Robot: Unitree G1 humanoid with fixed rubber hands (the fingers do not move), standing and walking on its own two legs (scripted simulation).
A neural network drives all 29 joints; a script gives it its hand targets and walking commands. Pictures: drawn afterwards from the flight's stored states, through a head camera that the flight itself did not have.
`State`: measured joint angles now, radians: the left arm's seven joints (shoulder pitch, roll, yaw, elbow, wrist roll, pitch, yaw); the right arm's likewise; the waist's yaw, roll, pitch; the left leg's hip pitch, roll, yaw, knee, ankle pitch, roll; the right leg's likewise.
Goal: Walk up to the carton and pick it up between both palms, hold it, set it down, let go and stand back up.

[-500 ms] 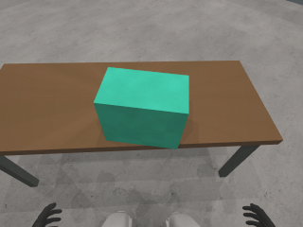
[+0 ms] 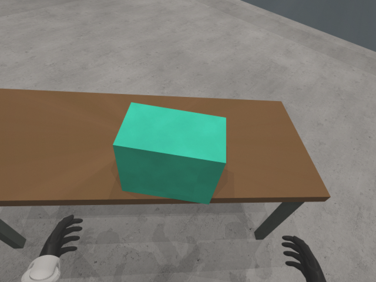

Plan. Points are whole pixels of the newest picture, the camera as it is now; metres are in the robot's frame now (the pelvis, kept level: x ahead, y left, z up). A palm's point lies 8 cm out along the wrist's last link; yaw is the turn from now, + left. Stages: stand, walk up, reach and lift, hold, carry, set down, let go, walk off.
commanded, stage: reach and lift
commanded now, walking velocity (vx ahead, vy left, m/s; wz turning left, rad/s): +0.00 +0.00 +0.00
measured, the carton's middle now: (171, 155) +0.48 +0.03 -0.09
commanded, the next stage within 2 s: none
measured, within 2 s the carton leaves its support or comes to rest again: neither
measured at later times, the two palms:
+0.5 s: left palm (55, 259) +0.18 +0.25 -0.05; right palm (295, 279) +0.14 -0.23 -0.04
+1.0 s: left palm (57, 237) +0.22 +0.26 -0.04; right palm (283, 259) +0.18 -0.21 -0.03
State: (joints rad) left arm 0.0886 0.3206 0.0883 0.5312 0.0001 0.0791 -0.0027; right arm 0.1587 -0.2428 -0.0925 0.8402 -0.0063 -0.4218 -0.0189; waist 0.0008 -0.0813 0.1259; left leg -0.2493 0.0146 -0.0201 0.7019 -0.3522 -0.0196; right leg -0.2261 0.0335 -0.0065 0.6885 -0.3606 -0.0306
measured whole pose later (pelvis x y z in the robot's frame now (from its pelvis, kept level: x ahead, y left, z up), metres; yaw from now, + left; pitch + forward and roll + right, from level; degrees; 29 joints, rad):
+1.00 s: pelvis +0.02 +0.00 +0.01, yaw -1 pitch -4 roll +0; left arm 0.12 0.40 0.01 0.66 -0.19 -0.44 -0.14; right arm 0.23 -0.08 0.03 0.68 0.10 -0.58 -0.10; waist 0.00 -0.09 0.13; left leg -0.20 0.01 -0.01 0.62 -0.34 -0.02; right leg -0.20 0.03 0.01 0.63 -0.36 -0.03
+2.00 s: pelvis +0.01 +0.00 +0.01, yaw -1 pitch -2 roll +0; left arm -0.40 0.46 -0.05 0.81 -0.29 -0.22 -0.12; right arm -0.26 -0.08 0.03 0.64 0.14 -0.19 -0.18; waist 0.00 -0.07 0.08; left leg -0.26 0.01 -0.01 0.62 -0.32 -0.02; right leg -0.25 0.03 0.01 0.63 -0.33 -0.03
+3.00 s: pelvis -0.01 +0.03 -0.02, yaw -2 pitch +23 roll -3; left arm -0.82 0.39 -0.16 1.33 -0.33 -0.41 -0.06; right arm -0.69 -0.19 0.01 1.06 0.21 -0.28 -0.10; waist -0.05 0.01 -0.17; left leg -0.92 0.01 -0.01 0.81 -0.30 0.01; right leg -0.87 0.03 0.00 0.74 -0.28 0.01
